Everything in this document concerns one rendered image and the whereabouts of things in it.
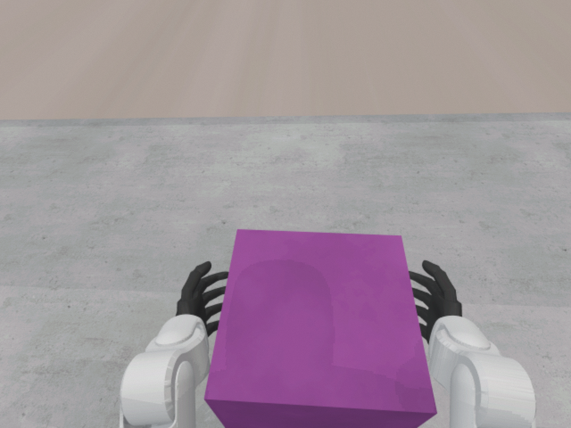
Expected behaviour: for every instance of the carton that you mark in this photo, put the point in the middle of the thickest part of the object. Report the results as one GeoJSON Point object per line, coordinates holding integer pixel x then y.
{"type": "Point", "coordinates": [319, 330]}

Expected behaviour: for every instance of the robot right forearm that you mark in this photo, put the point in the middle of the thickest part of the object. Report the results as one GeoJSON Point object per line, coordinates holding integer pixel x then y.
{"type": "Point", "coordinates": [486, 389]}

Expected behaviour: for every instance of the robot right hand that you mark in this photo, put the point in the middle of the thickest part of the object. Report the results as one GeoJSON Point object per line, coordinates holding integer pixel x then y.
{"type": "Point", "coordinates": [443, 301]}

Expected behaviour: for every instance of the robot left forearm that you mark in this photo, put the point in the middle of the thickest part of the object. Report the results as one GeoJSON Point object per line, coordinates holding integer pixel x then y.
{"type": "Point", "coordinates": [158, 387]}

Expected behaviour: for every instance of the robot left hand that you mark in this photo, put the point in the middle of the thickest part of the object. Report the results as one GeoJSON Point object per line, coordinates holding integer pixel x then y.
{"type": "Point", "coordinates": [194, 299]}

